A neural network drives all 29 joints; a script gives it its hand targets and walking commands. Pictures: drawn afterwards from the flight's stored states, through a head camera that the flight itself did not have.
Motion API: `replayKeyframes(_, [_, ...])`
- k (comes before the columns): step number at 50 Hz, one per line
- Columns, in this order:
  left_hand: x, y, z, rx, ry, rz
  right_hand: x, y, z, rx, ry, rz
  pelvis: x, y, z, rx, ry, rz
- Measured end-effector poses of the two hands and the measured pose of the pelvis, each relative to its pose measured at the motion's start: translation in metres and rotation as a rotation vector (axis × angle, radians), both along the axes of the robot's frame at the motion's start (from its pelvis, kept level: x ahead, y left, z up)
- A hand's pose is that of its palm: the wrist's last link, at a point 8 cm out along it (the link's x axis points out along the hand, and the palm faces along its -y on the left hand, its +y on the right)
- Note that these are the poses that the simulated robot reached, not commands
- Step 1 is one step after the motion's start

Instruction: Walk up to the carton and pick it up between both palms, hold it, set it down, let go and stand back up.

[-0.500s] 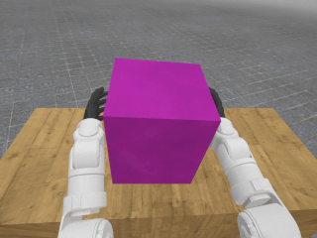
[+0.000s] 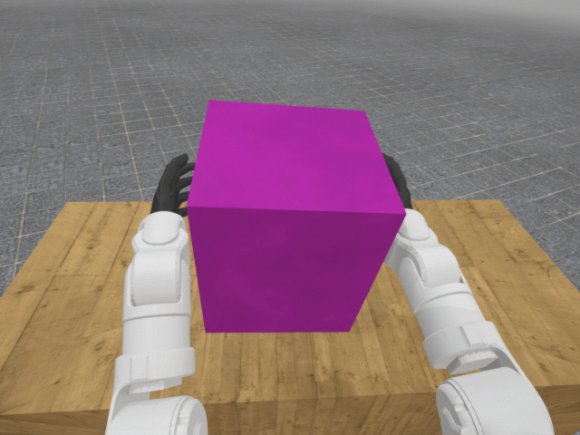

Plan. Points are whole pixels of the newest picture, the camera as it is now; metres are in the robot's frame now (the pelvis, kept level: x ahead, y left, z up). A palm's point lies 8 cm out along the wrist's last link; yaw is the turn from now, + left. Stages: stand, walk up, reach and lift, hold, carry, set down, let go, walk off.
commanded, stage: hold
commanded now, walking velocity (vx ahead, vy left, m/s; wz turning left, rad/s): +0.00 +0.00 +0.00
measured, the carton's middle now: (283, 223) +0.37 +0.01 +0.16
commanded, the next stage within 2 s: none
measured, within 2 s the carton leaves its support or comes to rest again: neither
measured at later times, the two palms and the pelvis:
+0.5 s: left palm (170, 214) +0.36 +0.16 +0.19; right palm (396, 213) +0.36 -0.14 +0.18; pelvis +0.00 +0.00 +0.00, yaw +0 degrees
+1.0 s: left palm (169, 213) +0.36 +0.16 +0.19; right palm (395, 212) +0.36 -0.14 +0.18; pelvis +0.00 +0.00 +0.00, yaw +0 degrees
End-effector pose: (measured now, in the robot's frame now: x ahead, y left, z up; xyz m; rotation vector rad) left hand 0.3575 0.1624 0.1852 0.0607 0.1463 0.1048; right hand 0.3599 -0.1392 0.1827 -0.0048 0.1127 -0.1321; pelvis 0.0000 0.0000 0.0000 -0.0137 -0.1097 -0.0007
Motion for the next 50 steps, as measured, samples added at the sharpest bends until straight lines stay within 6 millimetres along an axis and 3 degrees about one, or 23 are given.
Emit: replayKeyframes(50, [-0.0022, -0.0012, 0.0020, 0.002, 0.005, 0.001, -0.0018, -0.0013, -0.0024, 0.011, 0.005, -0.001, 0.0010, 0.0000, 0.0002, 0.003, -0.009, -0.008])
